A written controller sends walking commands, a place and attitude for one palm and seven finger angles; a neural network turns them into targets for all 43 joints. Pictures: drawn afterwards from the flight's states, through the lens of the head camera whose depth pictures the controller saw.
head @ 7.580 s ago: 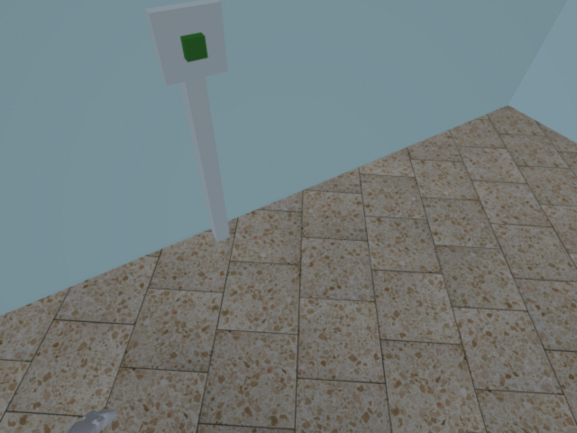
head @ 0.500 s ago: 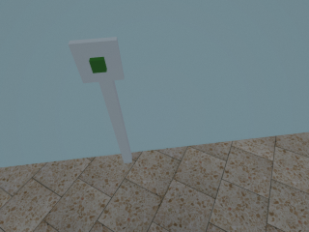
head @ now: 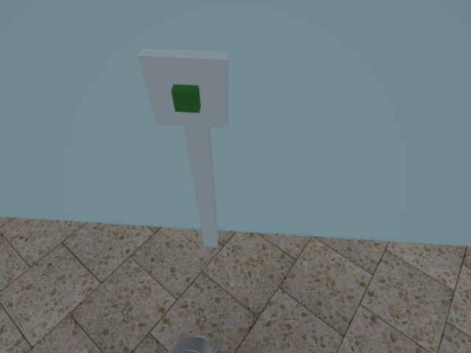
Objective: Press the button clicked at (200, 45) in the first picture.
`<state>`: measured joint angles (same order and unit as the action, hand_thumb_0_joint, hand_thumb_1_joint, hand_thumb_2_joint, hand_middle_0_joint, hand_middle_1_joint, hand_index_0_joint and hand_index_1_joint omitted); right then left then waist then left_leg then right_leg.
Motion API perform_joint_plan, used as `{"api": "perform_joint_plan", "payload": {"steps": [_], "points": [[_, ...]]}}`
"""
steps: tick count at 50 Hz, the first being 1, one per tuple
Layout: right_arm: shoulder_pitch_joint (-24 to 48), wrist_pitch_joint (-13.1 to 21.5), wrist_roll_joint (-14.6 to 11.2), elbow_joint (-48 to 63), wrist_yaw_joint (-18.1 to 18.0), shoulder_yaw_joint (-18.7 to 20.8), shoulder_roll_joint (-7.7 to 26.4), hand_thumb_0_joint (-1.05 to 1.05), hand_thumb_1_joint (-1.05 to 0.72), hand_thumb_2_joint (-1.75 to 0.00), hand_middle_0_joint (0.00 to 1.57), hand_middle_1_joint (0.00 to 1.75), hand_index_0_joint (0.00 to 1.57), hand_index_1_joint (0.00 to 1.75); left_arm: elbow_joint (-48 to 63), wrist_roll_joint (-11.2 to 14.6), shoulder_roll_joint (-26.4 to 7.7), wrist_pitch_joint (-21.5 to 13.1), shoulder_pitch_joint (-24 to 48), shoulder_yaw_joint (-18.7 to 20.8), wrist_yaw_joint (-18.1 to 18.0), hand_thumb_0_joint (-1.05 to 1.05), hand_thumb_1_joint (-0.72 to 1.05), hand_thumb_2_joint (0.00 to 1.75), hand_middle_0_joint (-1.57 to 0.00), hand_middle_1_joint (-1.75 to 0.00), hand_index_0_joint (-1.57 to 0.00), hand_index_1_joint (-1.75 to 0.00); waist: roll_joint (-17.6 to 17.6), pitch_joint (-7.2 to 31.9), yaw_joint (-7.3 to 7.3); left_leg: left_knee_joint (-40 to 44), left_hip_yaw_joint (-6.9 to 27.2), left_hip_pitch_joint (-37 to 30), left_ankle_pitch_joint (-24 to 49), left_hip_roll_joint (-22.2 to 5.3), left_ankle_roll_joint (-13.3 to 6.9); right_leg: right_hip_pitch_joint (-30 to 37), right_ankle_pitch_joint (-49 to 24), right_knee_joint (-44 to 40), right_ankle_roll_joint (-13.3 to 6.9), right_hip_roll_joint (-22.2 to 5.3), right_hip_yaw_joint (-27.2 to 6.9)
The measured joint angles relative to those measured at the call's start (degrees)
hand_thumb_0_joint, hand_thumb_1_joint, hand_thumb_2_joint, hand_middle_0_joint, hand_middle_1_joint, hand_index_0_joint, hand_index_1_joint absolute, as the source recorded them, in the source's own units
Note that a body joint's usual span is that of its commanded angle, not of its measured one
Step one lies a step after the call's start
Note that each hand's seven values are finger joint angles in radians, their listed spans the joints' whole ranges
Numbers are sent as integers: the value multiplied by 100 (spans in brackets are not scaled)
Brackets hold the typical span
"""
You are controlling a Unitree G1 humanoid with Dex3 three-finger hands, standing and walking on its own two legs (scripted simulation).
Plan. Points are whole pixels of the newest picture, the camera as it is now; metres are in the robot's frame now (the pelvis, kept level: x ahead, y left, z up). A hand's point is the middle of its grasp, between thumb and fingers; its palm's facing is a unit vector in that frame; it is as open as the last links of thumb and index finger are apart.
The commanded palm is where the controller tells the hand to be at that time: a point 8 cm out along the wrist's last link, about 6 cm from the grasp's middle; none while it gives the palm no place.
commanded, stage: take the last steps up to it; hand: left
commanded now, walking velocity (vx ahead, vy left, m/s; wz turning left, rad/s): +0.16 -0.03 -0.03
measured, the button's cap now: (186, 97) +0.58 +0.19 +0.09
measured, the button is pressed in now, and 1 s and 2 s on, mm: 0 0 0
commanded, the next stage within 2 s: come to a stop and stand still in 0.02 s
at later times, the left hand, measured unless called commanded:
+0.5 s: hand (150, 333) +0.16 +0.19 -0.16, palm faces +0.00 -0.97 -0.23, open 7.4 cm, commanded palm none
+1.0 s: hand out of the picture +0.06 +0.16 -0.14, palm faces +0.05 -0.96 -0.28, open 7.4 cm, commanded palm none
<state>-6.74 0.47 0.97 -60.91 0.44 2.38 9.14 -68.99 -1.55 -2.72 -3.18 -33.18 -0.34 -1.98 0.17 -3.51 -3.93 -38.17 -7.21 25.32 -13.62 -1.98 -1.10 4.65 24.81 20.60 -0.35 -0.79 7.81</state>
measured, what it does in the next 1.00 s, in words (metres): steps on the spot: left foot, then right foot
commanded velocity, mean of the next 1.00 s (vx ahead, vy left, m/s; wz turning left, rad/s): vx -0.04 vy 0.04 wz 0.00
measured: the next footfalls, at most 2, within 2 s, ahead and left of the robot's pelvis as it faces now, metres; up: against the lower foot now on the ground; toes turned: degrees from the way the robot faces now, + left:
left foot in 0.02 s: +0.12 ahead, +0.09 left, +0.00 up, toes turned +7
right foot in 0.60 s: +0.11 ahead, -0.15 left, +0.00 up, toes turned -8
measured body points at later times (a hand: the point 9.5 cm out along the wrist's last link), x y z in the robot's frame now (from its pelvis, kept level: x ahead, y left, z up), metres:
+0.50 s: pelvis +0.08 +0.00 +0.01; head +0.10 +0.01 +0.46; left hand +0.16 +0.24 -0.14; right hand +0.09 -0.23 -0.13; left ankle +0.08 +0.09 -0.73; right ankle +0.08 -0.14 -0.67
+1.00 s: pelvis +0.02 -0.03 +0.02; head +0.03 -0.06 +0.47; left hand +0.06 +0.21 -0.12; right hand +0.06 -0.28 -0.15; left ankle -0.01 +0.14 -0.67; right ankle +0.07 -0.14 -0.73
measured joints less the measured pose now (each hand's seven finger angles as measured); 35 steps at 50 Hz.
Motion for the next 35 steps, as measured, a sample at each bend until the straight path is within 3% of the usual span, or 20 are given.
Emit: {"api": "perform_joint_plan", "payload": {"steps": [2, 4, 6, 8, 11, 15, 21, 27, 30, 32, 35], "points": [[137, 175, 21, 98, -46, -32, -71, 1, -92, -90, 20, 30, 20, 30, -75, 47, -6, 51, 11, 12, 9, 0, 91, 90, -20, -30, -20, -30, -76, -38, 62, 363, -99, -327, 136, 121, -226, -352, 278, 1077, 32, -124, -33], [173, 295, 1, 182, -85, -77, -135, 1, -91, -90, 20, 30, 20, 30, -58, 96, -49, 141, 186, 23, 15, 0, 91, 90, -20, -30, -20, -30, -122, -73, 61, 190, -175, -446, -122, 138, -382, -1105, 540, 2926, -14, -168, -293], [94, 329, -22, 180, -124, -113, -194, 0, -91, -90, 20, 30, 20, 30, 11, 90, -124, 201, 409, 71, 11, 0, 91, 90, -20, -30, -20, -30, -118, -14, 70, 371, -250, -756, -216, 126, -404, -1779, 412, 4167, -34, -189, -424], [-39, 386, -100, 190, -203, -56, -252, -1, -92, -89, 20, 30, 20, 30, 136, 70, -245, 227, 700, 140, 29, 0, 91, 90, -20, -30, -20, -30, -143, 59, 129, 743, -287, -1086, -128, 169, -364, -2318, 41, 4582, 15, -305, -443], [-154, 431, -112, 226, -300, -33, -178, -4, -95, -89, 21, 30, 20, 30, 433, 61, -455, 281, 1179, 234, -1, 0, 91, 90, -20, -30, -20, -30, -228, 150, 228, 1238, -289, -1437, 40, 252, -381, -2846, -466, 4252, 163, -433, -544], [-328, 246, -70, 133, -334, -71, -123, -4, -96, -89, 21, 30, 20, 30, 861, 27, -751, 434, 1740, 379, -30, 0, 91, 90, -20, -30, -19, -30, -359, 225, 271, 1427, -224, -1612, 63, 244, -347, -3263, -792, 4091, 302, -391, -725], [-592, 10, -9, 76, -321, -60, -163, -1, -93, -89, 20, 30, 20, 30, 1235, 19, -997, 623, 2204, 468, -14, -1, 91, 90, -19, -30, -19, -30, -366, 133, 383, 1316, -172, -1606, -42, 75, -235, -3307, -773, 4071, 369, -209, -787], [-693, -109, 48, 88, -240, 31, -99, 0, -91, -90, 20, 30, 20, 30, 1335, 47, -899, 640, 2372, 363, 11, 0, 91, 90, -20, -30, -19, -30, -84, -154, 536, 1023, -249, -1395, -152, -77, -76, -2633, -367, 2640, 247, -199, -605], [-796, -148, 22, 63, -180, 70, -48, 0, -91, -90, 20, 30, 20, 30, 1349, 47, -822, 523, 2350, 300, 36, 0, 91, 90, -20, -30, -19, -30, 25, -189, 552, 698, -315, -1185, -286, -105, 55, -2053, -954, 1327, 147, -239, -495], [-802, -215, -26, 31, -150, 106, 57, 0, -90, -90, 20, 30, 20, 30, 1289, 25, -684, 415, 2352, 242, 20, 0, 91, 90, -20, -30, -19, -30, 269, -250, 570, 192, -69, -949, -795, -166, 150, -2039, -843, 1256, -47, -128, -426], [-815, -387, -37, 6, -165, 144, 151, 1, -91, -90, 20, 30, 20, 30, 1255, 38, -519, 363, 2314, 158, 22, 0, 91, 90, -20, -30, -20, -30, 375, -235, 595, -1064, 450, -514, -1565, 100, 262, -2025, -878, 1194, -123, -192, -379]]}}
